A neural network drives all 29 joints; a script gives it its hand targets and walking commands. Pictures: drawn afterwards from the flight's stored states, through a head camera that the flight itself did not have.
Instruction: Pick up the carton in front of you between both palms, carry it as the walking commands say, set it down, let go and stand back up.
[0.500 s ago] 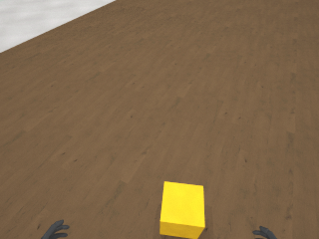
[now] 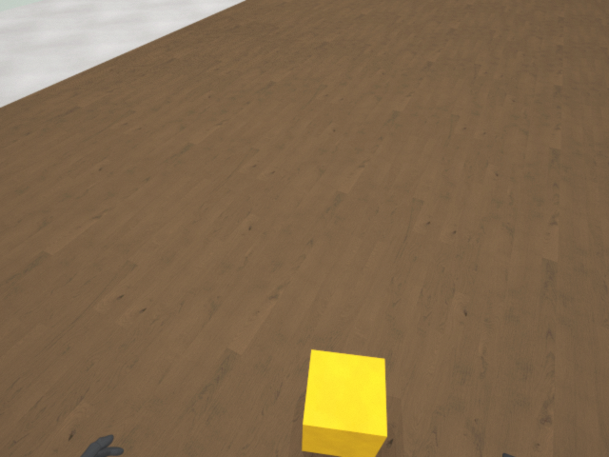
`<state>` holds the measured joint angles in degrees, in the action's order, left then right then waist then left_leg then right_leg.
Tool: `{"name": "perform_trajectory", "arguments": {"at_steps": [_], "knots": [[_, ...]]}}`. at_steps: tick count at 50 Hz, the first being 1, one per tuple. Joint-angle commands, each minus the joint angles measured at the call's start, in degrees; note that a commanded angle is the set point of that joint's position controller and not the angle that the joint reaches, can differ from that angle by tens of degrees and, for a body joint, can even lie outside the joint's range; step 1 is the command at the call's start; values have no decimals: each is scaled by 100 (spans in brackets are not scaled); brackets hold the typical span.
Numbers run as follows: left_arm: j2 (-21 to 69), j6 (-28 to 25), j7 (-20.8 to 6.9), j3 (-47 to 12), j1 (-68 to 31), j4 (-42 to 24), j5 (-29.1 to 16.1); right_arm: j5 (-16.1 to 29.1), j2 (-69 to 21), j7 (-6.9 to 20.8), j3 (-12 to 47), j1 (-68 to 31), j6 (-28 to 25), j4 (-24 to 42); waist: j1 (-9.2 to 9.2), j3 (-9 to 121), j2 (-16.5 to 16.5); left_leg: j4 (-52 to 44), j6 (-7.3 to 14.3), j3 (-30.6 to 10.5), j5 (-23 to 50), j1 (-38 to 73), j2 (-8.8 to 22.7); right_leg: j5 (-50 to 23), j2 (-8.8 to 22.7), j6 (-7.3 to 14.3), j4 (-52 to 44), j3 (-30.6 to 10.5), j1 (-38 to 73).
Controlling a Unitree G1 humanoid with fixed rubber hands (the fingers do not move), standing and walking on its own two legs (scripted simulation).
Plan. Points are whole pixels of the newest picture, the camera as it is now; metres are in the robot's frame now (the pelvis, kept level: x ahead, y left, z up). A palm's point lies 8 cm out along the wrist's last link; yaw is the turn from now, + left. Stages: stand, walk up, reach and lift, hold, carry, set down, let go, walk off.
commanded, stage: stand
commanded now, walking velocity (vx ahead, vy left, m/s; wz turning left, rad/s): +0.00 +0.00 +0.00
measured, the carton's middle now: (342, 406) +0.43 -0.11 -0.65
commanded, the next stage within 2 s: none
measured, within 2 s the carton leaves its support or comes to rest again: neither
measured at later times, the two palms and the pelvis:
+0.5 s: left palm out of the picture +0.09 +0.30 -0.10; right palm out of the picture +0.08 -0.30 -0.10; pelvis -0.01 +0.00 +0.00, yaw -1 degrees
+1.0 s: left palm out of the picture +0.09 +0.31 -0.10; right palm out of the picture +0.06 -0.31 -0.10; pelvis -0.02 +0.00 +0.01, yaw -1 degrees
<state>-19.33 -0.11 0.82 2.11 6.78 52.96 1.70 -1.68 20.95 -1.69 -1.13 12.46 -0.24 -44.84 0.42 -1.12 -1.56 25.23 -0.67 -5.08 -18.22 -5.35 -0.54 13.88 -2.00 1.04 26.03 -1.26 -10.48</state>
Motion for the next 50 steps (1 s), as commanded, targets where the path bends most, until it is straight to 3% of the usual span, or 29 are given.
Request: {"name": "perform_trajectory", "arguments": {"at_steps": [1,50], "knots": [[-931,-66,14,177,-265,-228,-8,5,863,-19,-196,-118,-78,237,3,175,107,-409,121,-323,1316,-443,493,-1280,627,68,-351,-612,433],[-1220,-90,-14,26,-400,531,-103,85,1080,54,-103,-418,-95,-875,-18,106,138,-809,158,-281,1144,-187,634,-1180,735,75,-705,-808,410]]}}
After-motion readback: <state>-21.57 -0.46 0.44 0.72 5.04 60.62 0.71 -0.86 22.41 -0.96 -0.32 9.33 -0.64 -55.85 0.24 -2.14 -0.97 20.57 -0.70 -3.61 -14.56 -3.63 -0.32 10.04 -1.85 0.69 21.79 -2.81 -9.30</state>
